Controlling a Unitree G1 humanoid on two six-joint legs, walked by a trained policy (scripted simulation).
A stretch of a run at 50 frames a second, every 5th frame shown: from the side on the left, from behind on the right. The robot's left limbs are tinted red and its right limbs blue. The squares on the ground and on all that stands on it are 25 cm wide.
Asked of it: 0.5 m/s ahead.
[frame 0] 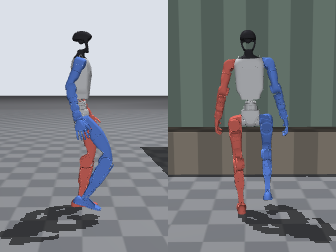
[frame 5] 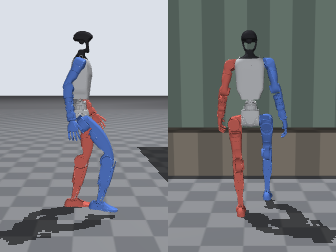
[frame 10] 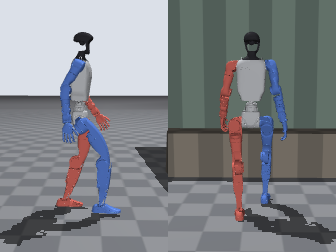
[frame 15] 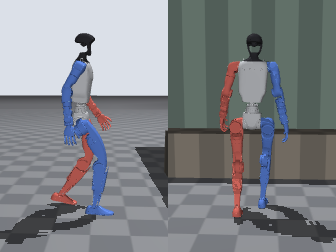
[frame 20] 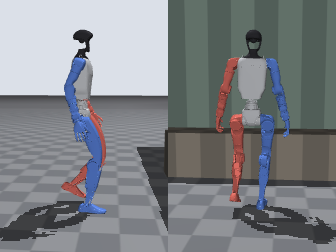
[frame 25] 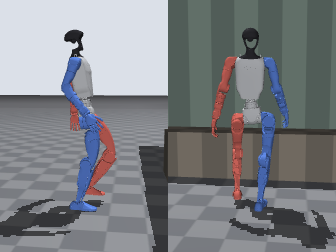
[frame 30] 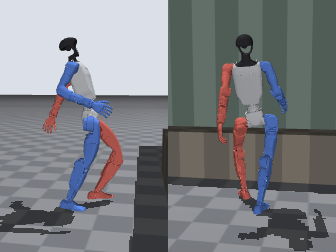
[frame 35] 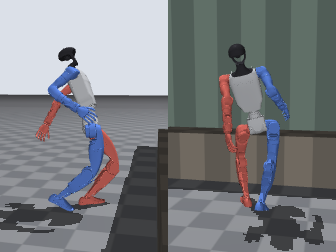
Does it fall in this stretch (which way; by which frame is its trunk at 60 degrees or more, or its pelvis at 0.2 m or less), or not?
no
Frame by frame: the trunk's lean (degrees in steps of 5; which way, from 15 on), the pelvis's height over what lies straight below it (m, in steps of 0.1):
0: 5, 0.8
5: 0, 0.8
10: 5, 0.8
15: 5, 0.8
20: 0, 0.8
25: 10, 0.8
30: 20 backward, 0.7
35: 25 backward and to its left, 0.7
